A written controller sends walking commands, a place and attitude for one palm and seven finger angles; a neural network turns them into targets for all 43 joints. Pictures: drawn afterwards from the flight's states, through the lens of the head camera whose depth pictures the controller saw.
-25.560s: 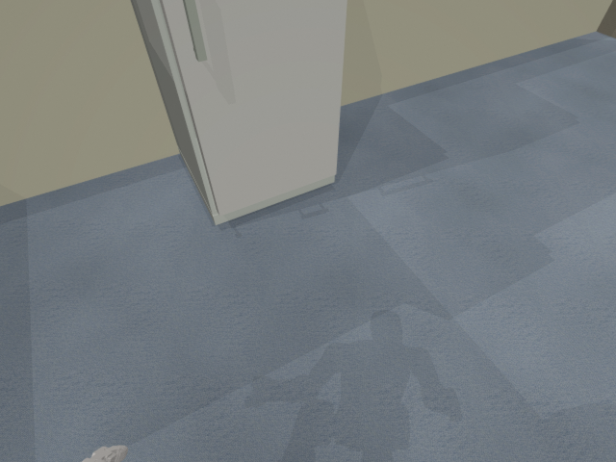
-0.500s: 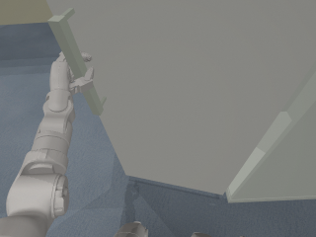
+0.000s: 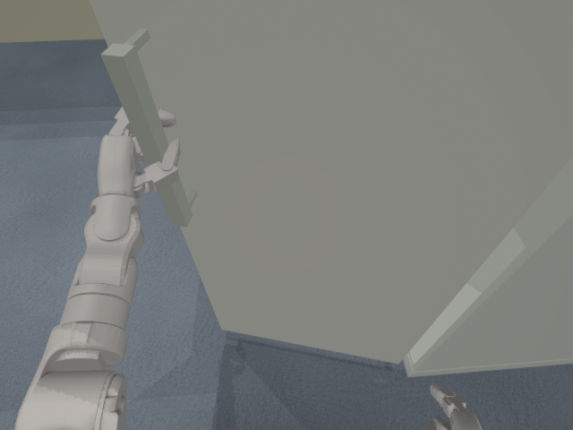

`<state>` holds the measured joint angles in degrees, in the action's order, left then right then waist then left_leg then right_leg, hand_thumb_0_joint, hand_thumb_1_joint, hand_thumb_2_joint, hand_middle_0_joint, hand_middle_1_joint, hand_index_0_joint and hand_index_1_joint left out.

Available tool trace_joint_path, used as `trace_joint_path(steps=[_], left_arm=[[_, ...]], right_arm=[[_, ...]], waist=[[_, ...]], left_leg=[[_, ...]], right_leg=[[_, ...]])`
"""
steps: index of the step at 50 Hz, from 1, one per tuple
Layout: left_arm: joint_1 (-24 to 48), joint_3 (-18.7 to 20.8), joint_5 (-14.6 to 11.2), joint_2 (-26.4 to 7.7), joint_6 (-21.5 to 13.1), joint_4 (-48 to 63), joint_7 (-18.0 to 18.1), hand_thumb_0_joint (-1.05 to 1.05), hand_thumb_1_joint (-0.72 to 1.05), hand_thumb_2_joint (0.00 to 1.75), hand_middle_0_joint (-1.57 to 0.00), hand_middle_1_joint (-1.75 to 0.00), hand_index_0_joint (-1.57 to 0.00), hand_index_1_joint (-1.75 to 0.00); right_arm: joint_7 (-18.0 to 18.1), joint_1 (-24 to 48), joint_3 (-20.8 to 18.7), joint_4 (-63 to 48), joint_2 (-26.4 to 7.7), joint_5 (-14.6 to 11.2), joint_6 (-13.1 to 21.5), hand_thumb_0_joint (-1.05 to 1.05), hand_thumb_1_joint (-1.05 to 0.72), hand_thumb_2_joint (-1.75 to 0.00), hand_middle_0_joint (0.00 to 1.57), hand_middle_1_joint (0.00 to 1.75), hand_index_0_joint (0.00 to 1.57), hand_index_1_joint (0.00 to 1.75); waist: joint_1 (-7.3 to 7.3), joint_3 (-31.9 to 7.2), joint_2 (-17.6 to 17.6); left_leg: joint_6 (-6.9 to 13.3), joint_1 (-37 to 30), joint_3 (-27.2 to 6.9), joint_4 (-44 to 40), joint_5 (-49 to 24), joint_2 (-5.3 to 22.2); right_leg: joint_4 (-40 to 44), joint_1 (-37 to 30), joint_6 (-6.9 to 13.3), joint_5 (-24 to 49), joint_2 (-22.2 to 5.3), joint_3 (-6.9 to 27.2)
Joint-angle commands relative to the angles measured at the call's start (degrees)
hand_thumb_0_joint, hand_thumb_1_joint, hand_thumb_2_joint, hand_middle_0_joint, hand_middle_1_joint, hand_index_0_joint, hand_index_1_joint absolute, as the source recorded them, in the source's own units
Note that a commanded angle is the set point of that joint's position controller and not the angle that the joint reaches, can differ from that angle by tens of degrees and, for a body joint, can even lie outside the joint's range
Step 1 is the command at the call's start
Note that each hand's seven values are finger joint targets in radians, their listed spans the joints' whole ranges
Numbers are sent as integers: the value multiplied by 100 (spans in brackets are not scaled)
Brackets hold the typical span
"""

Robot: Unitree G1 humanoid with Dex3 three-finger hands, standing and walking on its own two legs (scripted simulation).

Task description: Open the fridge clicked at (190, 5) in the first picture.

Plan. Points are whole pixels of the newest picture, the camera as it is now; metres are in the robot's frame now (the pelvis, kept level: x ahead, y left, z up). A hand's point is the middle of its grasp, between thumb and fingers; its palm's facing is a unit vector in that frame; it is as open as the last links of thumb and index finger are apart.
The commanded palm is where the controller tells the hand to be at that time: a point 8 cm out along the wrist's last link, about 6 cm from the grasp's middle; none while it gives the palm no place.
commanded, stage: stop walking and hold the door back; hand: left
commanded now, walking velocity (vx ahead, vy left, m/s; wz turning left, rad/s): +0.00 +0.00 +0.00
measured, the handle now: (165, 144) +0.45 +0.20 +0.15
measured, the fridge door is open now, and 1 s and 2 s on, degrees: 75 73 73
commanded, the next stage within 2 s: loosen the grip on the handle in 0.24 s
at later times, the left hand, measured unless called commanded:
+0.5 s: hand (163, 155) +0.42 +0.20 +0.16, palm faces +0.19 -0.97 -0.13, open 7.2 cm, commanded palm +0.37 +0.24 +0.15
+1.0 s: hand (170, 160) +0.43 +0.19 +0.14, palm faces +0.23 -0.96 -0.18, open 14.4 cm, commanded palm +0.40 +0.24 +0.15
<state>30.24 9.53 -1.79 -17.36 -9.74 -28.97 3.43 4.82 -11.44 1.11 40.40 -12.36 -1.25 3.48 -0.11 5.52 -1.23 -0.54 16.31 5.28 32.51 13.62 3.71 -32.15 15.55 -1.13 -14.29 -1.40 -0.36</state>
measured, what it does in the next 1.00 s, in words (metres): stands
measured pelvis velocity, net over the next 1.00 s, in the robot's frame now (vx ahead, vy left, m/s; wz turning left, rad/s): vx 0.04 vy -0.01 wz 0.02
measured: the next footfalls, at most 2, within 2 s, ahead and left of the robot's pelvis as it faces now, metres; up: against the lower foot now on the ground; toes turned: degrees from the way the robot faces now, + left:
none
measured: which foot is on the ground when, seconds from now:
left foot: down 0.00-1.00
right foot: down 0.00-1.00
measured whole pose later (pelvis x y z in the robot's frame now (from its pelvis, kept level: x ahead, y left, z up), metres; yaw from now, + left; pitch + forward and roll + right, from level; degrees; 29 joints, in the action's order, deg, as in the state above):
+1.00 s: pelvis +0.04 -0.01 +0.00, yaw +1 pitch +2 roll +0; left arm 25.3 12.7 -2.4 -17.3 -11.0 -27.7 1.6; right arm 2.2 -15.9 -2.2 43.7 -13.5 -0.4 6.9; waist -1.2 0.3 -1.1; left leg -1.4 18.0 3.9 30.8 15.0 3.7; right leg -31.3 17.0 -0.2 -16.6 -1.3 -1.9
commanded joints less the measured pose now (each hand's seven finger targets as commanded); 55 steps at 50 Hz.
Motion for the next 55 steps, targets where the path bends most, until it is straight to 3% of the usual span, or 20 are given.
trace_joint_path(steps=[1,2,4,16,17,18,19,20,21,23,24,26,27,29,36,37,44,50,52,55], left_arm=[[2313,231,-13,-1106,-370,1414,104,0,90,90,-45,-140,-45,-140],[2287,133,-38,-1030,-372,1484,95,0,90,90,-45,-140,-45,-140],[2129,-42,-43,-757,-369,1652,92,0,90,90,-45,-140,-45,-140],[1766,98,-67,-924,-276,1652,177,0,90,90,-45,-140,-45,-140],[5533,2440,703,-4376,-544,2414,414,0,90,90,-45,-140,-45,-140],[3849,803,874,-1829,165,-10,-149,0,78,84,-45,-140,-45,-140],[3075,525,189,-994,193,614,-289,0,66,78,-45,-140,-45,-140],[2964,1179,-11,-1593,166,457,-347,0,54,73,-45,-140,-45,-140],[2881,920,-227,-1278,142,594,-391,0,42,67,-45,-140,-45,-140],[2839,523,-103,-1026,-66,696,-332,0,17,55,-45,-140,-45,-140],[2707,428,44,-1003,-187,752,-243,0,5,49,-45,-140,-45,-140],[2300,387,259,-1088,-319,727,-94,0,-19,37,-45,-140,-45,-140],[2202,513,265,-1234,-330,676,-70,0,-31,32,-45,-140,-45,-140],[2284,521,124,-1297,-323,733,-122,0,-55,20,-42,-137,-42,-137],[2062,586,-144,-1259,-402,1365,-142,0,-55,20,-33,-125,-33,-125],[2579,809,-73,-1668,-443,1207,-63,0,-55,20,-32,-123,-32,-123],[2057,729,-57,-1417,-620,1364,-65,0,-55,20,-25,-115,-25,-115],[1569,571,-181,-1082,-400,1592,-176,0,-55,20,-25,-115,-25,-115],[1763,768,-109,-1347,-290,1104,-172,0,-55,20,-25,-115,-25,-115],[1979,806,-86,-1416,-338,1362,-225,0,-55,20,-25,-115,-25,-115]], right_arm=[[106,326,-273,-763,-803,-14,213,0,-90,-90,20,30,20,30],[116,362,-275,-743,-822,-22,219,0,-90,-90,20,30,20,30],[91,423,-237,-849,-761,-22,200,0,-90,-90,20,30,20,30],[128,513,-240,-925,-736,-10,39,0,-90,-90,20,30,20,30],[60,-127,-124,-1119,-473,-37,282,0,-90,-90,20,30,20,30],[-9,-127,-546,-618,-594,189,457,0,-90,-90,20,30,20,30],[-24,-449,-552,-794,-850,-47,535,0,-90,-90,20,30,20,30],[-29,-358,-553,-677,-1027,1,616,0,-90,-90,20,30,20,30],[-74,-180,-453,-697,-922,15,636,0,-90,-90,20,30,20,30],[-195,-156,-407,-650,-855,30,713,0,-90,-90,20,30,20,30],[-260,-182,-405,-646,-830,45,743,0,-90,-90,20,30,20,30],[-341,-220,-439,-692,-874,54,750,0,-90,-90,20,30,20,30],[-333,-229,-466,-703,-933,56,733,0,-90,-90,20,30,20,30],[-322,-250,-501,-674,-957,28,704,0,-90,-90,20,30,20,30],[-260,-253,-574,-525,-957,1,645,0,-90,-90,20,30,20,30],[-199,-293,-558,-378,-1015,27,623,0,-90,-90,20,30,20,30],[-194,-435,-595,-277,-931,76,589,0,-90,-90,20,30,20,30],[-156,-323,-554,-344,-897,26,569,0,-90,-90,20,30,20,30],[-88,-348,-525,-243,-951,38,498,0,-90,-90,20,30,20,30],[-69,-314,-516,-315,-894,51,485,0,-90,-90,20,30,20,30]], waist=[[25,-2123,98],[12,-2131,-138],[38,-2187,-93],[23,-2059,202],[146,-1578,-1155],[-120,-2652,721],[-176,-2662,1219],[-99,-2609,1136],[-51,-2360,671],[-40,-1874,-491],[-6,-1750,-593],[-9,-1597,-401],[-44,-1594,17],[-87,-1682,323],[-59,-1856,266],[-215,-1725,289],[-50,-2547,26],[-65,-2311,264],[-143,-1940,370],[-68,-2369,115]], left_leg=[[203,-1158,-497,-473,-1374,506],[219,-1300,-524,-556,-1605,557],[239,-1292,-586,-602,-1824,661],[92,-1022,-255,-595,-1094,381],[124,-872,-173,-1428,-63,134],[69,-993,-216,-1066,-1446,-150],[96,-1114,-284,-811,-1748,-45],[127,-1184,-258,-811,-1330,-81],[150,-1038,-260,-833,-935,-183],[83,-896,-239,-830,-402,-235],[86,-705,-262,-826,-110,-264],[125,-371,-276,-842,332,-288],[167,-330,-277,-813,274,-284],[217,-225,-227,-758,390,-300],[234,-376,-174,-611,-109,-331],[248,-345,-210,-572,-99,-327],[222,-635,-209,-372,-1157,-328],[194,-655,-205,-280,-1612,-297],[190,-455,-219,-260,-1366,-304],[174,-614,-232,-216,-1564,-303]], right_leg=[[509,-301,59,1255,-279,240],[432,-238,45,1331,-212,173],[341,-305,9,1302,-118,40],[787,-413,53,1425,-295,289],[492,-315,13,-783,-133,179],[570,-487,360,952,174,-212],[564,-484,253,1360,269,-302],[698,-430,225,1186,278,-181],[762,-356,228,818,277,-156],[782,-67,295,324,216,-108],[766,4,308,105,195,-91],[763,92,295,-246,188,-80],[805,6,281,-239,183,-78],[916,-1,226,-513,149,26],[900,-183,194,-49,153,85],[884,-53,164,-39,163,67],[464,-514,190,1425,189,12],[342,-479,146,1974,188,-108],[380,-228,130,1722,177,-116],[293,-370,164,1859,173,-98]])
